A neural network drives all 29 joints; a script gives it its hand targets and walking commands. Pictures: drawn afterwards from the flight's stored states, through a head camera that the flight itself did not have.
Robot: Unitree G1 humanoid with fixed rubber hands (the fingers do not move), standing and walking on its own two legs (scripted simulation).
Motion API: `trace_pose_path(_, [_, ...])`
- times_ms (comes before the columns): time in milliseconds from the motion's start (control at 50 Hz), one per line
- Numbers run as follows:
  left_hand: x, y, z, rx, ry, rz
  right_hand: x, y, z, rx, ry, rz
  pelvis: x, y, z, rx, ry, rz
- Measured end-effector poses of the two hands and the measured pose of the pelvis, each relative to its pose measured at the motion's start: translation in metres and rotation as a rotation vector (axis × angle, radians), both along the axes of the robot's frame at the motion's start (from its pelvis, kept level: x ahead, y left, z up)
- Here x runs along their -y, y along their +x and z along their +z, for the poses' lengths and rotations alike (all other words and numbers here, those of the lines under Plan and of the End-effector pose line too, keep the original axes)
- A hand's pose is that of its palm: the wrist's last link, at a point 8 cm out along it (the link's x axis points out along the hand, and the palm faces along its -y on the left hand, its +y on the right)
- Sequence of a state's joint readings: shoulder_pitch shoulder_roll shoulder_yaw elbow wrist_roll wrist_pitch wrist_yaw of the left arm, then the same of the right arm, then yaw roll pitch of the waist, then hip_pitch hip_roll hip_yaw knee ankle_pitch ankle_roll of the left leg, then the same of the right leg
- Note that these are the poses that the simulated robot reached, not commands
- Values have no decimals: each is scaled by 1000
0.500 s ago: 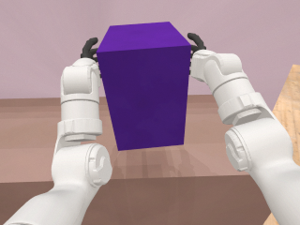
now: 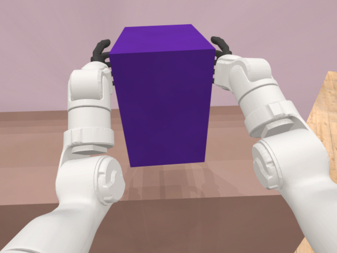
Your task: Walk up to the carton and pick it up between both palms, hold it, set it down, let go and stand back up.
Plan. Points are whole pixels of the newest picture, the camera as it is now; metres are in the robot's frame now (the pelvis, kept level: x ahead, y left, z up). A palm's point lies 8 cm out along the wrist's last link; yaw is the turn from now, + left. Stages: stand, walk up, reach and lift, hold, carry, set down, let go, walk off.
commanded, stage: hold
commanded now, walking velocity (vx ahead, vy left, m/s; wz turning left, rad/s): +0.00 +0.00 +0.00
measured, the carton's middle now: (162, 91) +0.39 +0.01 +0.28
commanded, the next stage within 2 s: none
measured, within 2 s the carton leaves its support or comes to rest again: neither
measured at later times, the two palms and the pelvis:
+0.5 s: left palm (98, 75) +0.37 +0.14 +0.33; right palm (219, 69) +0.37 -0.11 +0.33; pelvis +0.00 +0.00 +0.00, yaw +0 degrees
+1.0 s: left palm (100, 74) +0.37 +0.14 +0.33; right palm (220, 69) +0.37 -0.12 +0.33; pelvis +0.00 +0.00 +0.00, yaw +0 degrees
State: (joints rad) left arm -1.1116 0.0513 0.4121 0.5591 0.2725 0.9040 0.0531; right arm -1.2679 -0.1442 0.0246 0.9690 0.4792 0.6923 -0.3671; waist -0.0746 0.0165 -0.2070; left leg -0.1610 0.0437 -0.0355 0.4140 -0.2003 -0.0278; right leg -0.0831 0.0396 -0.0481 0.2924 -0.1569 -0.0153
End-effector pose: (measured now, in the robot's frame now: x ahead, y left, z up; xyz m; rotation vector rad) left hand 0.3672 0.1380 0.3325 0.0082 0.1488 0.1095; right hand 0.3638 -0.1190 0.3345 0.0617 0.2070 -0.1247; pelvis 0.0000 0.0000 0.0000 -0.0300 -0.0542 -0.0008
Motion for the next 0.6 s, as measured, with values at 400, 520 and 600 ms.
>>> trace_pose_path(400, [-4, 3, -4, 2, -2, 2, -4, 3, -2, 0, -4, 3, -1, 2, 0, -5, -1, -1])
trace_pose_path(520, [-5, 4, -6, -2, 8, 3, -5, 5, -4, -5, 2, 4, -3, 2, 0, -7, -3, 2])
trace_pose_path(600, [-5, 4, -4, 8, 8, 4, -5, 5, -2, 5, -2, 6, -3, 3, 0, -8, -4, 3])
